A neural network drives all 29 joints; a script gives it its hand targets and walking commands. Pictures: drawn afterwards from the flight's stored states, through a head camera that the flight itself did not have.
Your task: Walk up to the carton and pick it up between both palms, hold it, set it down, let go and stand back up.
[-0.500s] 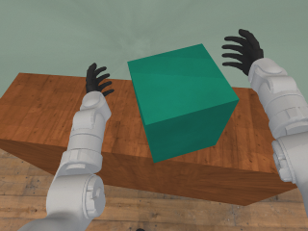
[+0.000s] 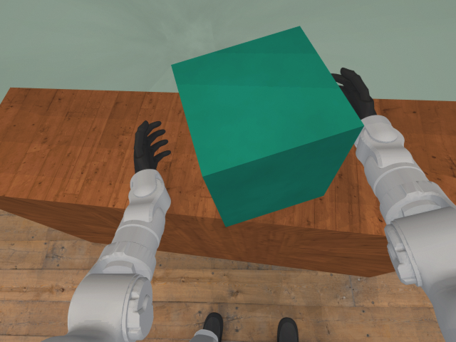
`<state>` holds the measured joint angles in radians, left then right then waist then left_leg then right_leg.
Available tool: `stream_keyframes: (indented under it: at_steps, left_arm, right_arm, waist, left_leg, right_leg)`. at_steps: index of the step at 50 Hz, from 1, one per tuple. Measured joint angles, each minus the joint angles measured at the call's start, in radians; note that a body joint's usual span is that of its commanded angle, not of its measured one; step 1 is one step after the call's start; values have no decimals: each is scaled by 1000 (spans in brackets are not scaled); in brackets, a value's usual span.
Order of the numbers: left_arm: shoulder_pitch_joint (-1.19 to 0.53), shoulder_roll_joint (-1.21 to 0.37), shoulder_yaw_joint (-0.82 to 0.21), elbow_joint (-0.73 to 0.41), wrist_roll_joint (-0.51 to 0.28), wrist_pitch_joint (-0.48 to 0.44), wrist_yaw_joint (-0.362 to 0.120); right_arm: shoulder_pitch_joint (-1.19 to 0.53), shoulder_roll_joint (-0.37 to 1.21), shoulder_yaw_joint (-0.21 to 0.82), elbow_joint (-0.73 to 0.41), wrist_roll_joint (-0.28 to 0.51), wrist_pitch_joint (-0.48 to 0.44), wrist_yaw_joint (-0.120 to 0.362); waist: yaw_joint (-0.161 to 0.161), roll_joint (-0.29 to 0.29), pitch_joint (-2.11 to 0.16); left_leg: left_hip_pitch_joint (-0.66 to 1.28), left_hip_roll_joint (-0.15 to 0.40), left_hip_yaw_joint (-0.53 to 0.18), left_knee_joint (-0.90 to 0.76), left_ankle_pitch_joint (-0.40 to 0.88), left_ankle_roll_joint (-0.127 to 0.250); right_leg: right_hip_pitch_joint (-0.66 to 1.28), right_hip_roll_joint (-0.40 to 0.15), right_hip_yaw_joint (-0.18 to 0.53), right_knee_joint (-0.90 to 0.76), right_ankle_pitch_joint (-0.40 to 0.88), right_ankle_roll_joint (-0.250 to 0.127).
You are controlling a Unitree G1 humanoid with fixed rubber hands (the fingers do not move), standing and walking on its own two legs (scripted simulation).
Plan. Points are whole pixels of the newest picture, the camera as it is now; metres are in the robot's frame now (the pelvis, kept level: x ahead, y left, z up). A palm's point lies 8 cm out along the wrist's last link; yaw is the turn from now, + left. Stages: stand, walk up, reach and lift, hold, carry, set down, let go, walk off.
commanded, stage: reach and lift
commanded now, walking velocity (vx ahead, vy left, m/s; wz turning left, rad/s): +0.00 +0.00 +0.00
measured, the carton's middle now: (258, 139) +0.46 +0.03 +0.01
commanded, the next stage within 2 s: none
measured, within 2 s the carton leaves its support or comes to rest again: neither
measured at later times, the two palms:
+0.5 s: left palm (166, 168) +0.40 +0.19 -0.01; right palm (330, 115) +0.52 -0.10 +0.01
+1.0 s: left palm (165, 170) +0.40 +0.19 -0.01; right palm (328, 118) +0.51 -0.09 +0.01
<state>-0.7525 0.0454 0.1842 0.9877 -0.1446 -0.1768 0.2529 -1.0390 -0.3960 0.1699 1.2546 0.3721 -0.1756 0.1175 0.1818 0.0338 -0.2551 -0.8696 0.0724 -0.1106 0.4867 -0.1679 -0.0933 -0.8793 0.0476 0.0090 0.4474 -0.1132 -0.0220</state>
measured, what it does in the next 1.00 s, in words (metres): stands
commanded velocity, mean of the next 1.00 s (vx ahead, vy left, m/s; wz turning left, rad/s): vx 0.00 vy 0.00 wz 0.00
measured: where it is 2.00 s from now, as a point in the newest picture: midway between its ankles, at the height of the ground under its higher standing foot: outside the picture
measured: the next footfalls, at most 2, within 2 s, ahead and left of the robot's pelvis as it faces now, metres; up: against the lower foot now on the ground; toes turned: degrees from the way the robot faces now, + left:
none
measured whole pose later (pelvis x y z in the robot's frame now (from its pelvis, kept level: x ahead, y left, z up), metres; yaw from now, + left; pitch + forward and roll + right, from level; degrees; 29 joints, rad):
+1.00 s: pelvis +0.01 +0.00 +0.00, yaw +0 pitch +33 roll -1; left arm -0.74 -0.14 0.48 0.96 0.16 -0.30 0.19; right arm -1.07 -0.22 -0.25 1.36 -0.17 -0.38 0.10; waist 0.18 0.03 -0.25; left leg -0.89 0.07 -0.11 0.49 -0.18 -0.09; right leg -0.90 0.05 0.01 0.45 -0.12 -0.02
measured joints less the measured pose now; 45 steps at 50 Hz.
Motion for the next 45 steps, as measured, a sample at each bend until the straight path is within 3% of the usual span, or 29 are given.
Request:
stream_keyframes:
  at_steps: [15, 20, 22, 28, 45]
  left_arm:
    - [35, -21, 53, -77, 34, -34, -41]
    - [50, -119, 99, -92, 156, -54, -89]
    - [53, -162, 164, -91, 174, -70, -54]
    - [46, -180, 237, -82, 277, -95, -59]
    - [6, -184, 300, -27, 303, -126, -61]
  right_arm:
    - [3, 32, -12, -38, -75, -65, 0]
    - [2, 115, -134, -6, -244, -104, 9]
    - [4, 136, -206, 9, -318, -126, 1]
    - [-9, 152, -309, 43, -458, -161, 0]
    - [-38, 170, -414, 105, -545, -202, -13]
  waist:
    - [0, 0, 10]
    - [0, 0, 1]
    - [0, 0, -3]
    - [0, 0, -1]
    - [0, 0, 10]
  left_leg:
    - [-23, 0, 0, 0, -13, 0]
    - [-23, 1, 0, 0, -17, 0]
    - [-24, 1, 0, 0, -18, 0]
    - [-24, 1, 0, 0, -15, 0]
    - [-23, 0, 0, 0, -8, 0]
  right_leg:
    - [-23, 0, 0, 0, -13, 0]
    - [-23, 0, 0, 0, -17, 0]
    - [-23, 0, 0, 0, -18, 0]
    - [-23, 0, 0, 0, -15, 0]
    - [-23, 0, 0, 0, -8, 1]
